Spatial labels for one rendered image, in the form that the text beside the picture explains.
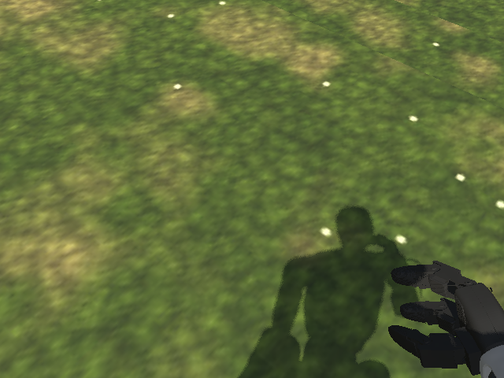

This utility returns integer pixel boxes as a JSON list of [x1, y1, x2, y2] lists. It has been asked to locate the right robot forearm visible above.
[[480, 345, 504, 378]]

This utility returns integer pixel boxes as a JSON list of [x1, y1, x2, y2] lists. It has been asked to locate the robot right hand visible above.
[[388, 261, 504, 376]]

